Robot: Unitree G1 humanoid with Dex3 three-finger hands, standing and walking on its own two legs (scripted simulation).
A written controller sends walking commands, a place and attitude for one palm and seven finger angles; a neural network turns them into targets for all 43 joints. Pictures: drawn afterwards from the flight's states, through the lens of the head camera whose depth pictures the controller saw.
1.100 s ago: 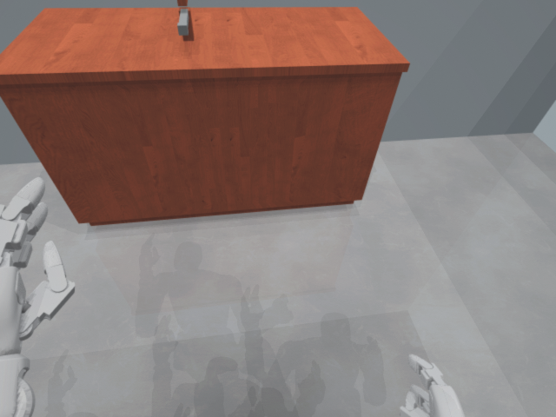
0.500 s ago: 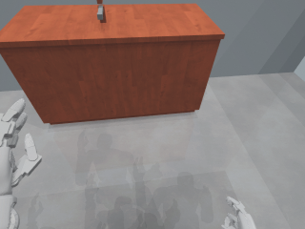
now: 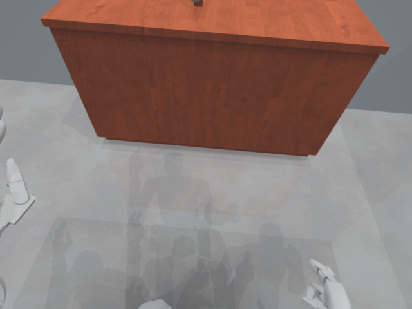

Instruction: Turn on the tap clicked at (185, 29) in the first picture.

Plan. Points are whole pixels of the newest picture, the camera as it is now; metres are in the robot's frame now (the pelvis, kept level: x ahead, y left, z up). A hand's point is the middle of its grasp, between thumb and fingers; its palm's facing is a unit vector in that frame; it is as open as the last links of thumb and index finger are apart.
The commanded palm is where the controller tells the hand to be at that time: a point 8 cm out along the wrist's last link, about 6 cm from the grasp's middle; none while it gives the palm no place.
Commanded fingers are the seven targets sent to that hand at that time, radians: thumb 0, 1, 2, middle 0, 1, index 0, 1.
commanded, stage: walk to a spot facing it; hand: left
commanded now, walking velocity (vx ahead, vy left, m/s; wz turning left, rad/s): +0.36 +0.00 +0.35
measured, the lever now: out of the picture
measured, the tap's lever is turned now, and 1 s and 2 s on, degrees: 0 0 0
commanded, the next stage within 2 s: none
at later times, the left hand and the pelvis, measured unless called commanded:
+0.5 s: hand (78, 146) +0.30 +0.20 +0.20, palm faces +0.55 -0.69 -0.47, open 7.4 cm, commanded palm +0.22 +0.24 +0.21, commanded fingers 0.00 0.90 0.90 -0.20 -0.30 -0.20 -0.30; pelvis +0.14 -0.07 +0.03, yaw +15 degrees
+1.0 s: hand (66, 120) +0.33 +0.22 +0.22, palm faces +0.70 -0.49 -0.52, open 7.4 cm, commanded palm +0.26 +0.24 +0.21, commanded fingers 0.00 0.90 0.90 -0.20 -0.30 -0.20 -0.30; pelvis +0.26 -0.08 +0.01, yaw +28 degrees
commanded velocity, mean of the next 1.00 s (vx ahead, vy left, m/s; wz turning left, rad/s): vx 0.18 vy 0.00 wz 0.55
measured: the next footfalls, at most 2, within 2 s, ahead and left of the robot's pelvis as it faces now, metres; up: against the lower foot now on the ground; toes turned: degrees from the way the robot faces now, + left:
right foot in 0.28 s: +0.19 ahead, -0.15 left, +0.00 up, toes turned -3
left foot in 0.72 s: +0.26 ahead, +0.11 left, +0.00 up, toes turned +29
